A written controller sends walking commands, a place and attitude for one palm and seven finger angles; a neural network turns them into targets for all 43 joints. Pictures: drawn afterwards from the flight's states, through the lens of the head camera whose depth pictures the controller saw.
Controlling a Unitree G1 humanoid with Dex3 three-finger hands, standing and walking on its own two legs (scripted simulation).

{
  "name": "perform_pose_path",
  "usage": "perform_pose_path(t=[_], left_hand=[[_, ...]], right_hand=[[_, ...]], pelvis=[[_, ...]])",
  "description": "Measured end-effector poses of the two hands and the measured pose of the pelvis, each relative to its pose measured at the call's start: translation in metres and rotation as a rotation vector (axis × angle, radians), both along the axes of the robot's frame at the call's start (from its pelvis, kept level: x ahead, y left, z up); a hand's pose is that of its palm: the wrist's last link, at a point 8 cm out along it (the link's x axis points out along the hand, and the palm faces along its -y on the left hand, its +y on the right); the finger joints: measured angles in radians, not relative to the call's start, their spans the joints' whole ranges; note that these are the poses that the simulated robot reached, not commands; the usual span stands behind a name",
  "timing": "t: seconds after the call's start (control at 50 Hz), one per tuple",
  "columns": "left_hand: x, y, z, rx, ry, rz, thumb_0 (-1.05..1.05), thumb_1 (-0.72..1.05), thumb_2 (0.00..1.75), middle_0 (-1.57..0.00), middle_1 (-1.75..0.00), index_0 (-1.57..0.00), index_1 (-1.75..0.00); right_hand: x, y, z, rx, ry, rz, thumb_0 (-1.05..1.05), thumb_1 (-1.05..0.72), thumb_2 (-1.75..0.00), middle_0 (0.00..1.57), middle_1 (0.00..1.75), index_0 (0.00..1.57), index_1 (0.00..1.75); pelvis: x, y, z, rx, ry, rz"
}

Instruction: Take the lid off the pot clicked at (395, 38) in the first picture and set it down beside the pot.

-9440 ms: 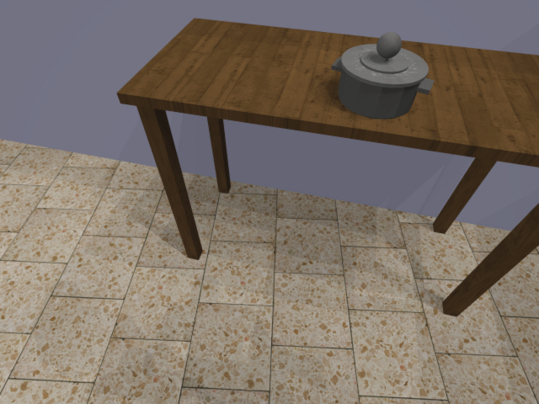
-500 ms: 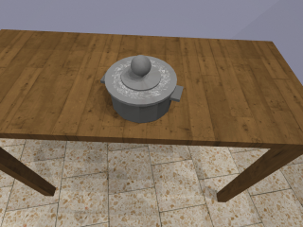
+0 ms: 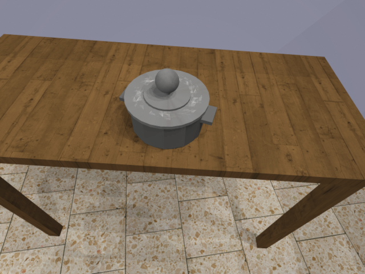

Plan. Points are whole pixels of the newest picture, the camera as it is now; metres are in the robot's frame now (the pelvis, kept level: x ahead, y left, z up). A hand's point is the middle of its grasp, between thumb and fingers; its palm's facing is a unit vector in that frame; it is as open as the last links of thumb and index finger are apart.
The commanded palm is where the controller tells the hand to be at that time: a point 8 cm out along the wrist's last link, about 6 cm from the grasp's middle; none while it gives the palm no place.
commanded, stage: look again from close up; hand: left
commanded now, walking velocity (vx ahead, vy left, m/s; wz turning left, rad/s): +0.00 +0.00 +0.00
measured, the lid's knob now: (167, 80) +0.47 +0.08 +0.17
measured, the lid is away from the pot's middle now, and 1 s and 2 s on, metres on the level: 0.00 0.00 0.00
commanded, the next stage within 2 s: lift the closed hand beside the body in 0.46 s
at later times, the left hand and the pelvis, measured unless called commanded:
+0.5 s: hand out of the picture -0.02 +0.15 -0.18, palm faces +0.03 -0.99 -0.16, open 7.3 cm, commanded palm none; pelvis +0.00 -0.01 +0.00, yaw +0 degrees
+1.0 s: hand out of the picture +0.08 +0.18 +0.00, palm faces +0.26 -0.92 -0.30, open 4.1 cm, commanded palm +0.04 +0.22 +0.04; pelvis -0.05 -0.04 +0.00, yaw +3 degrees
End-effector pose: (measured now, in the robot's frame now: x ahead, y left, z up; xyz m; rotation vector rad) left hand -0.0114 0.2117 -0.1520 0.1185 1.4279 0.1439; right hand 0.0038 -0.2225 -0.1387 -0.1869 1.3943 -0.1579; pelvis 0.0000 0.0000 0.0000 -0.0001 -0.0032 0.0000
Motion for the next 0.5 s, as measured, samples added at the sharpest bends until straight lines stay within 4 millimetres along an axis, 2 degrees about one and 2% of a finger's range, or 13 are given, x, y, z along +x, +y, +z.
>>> perform_pose_path(t=[0.24,0.5], left_hand=[[-0.004,-0.007,0.001,-0.002,0.006,0.001,0.01,0.92,0.9,-0.2,-0.3,-0.2,-0.3],[-0.009,-0.013,0.001,-0.009,0.012,0.006,0.01,0.92,0.9,-0.2,-0.3,-0.2,-0.3]], right_hand=[[-0.014,0.001,-0.001,0.017,0.038,-0.012,0.01,-0.93,-0.9,0.2,0.3,0.2,0.3],[-0.021,0.001,-0.001,0.023,0.05,-0.019,0.01,-0.93,-0.9,0.2,0.3,0.2,0.3]], pelvis=[[-0.001,-0.006,0.001,0.001,0.002,0.002],[-0.002,-0.009,0.001,0.001,0.001,0.003]])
